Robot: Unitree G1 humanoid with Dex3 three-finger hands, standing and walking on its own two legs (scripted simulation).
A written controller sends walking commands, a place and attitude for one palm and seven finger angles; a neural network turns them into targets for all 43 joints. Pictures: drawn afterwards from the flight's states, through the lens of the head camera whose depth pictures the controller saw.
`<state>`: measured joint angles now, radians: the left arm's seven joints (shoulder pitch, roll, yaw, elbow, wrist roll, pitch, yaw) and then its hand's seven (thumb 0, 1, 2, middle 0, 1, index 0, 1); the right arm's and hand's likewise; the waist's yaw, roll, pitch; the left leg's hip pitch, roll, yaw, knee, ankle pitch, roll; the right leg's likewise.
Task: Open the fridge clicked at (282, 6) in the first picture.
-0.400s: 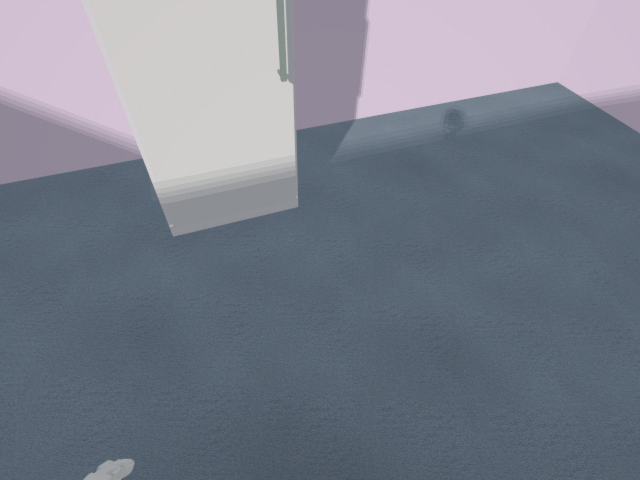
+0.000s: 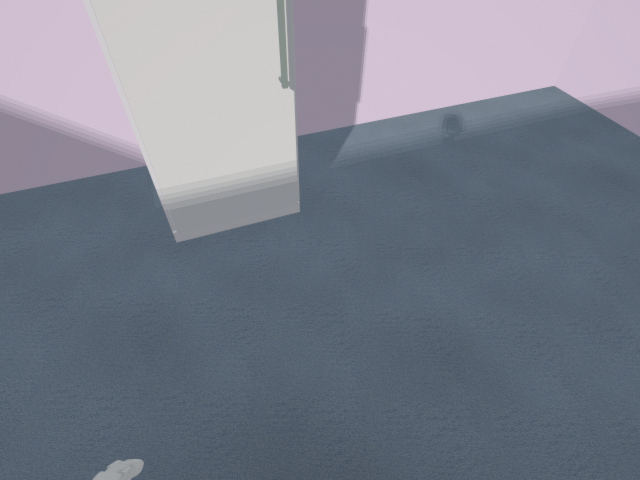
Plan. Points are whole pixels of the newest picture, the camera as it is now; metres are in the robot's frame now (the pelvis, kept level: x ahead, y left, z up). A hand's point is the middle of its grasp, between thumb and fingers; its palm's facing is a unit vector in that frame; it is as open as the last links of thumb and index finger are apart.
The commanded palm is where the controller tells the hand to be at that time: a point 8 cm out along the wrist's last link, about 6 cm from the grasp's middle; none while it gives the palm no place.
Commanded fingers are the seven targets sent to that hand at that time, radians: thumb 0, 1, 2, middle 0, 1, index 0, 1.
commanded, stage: stand and wait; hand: right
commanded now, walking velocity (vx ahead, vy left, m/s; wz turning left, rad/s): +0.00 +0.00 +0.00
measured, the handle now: (279, 17) +1.27 +0.19 +0.09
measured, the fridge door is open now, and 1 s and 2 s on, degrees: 0 0 0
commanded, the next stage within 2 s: look at it before walking up in 0.42 s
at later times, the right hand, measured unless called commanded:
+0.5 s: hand out of the picture +0.07 -0.24 -0.15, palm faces -0.05 +0.94 -0.34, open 7.4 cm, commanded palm none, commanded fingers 0.00 -0.90 -0.90 0.20 0.30 0.20 0.30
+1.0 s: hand out of the picture +0.06 -0.24 -0.15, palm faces -0.05 +0.94 -0.33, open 7.4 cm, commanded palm none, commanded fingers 0.00 -0.90 -0.90 0.20 0.30 0.20 0.30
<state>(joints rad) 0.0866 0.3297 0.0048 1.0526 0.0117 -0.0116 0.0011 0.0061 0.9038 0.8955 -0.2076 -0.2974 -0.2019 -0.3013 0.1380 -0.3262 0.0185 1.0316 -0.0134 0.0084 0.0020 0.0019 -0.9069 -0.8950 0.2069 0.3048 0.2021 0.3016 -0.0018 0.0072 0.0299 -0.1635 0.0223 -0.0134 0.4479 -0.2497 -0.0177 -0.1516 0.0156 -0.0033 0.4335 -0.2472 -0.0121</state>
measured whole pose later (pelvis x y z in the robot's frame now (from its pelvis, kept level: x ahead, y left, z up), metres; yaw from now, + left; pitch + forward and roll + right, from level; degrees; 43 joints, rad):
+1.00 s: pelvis -0.01 +0.01 +0.00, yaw +0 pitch -2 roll +0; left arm 0.11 0.34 0.00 1.12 0.01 -0.01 0.00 0.01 0.90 0.90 -0.21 -0.30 -0.20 -0.30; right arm 0.14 -0.34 0.02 1.08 -0.01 0.00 0.00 0.00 -0.91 -0.90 0.21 0.30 0.20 0.30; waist 0.00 0.00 0.04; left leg -0.15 0.01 -0.01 0.39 -0.20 0.00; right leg -0.14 0.00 0.00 0.37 -0.20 0.00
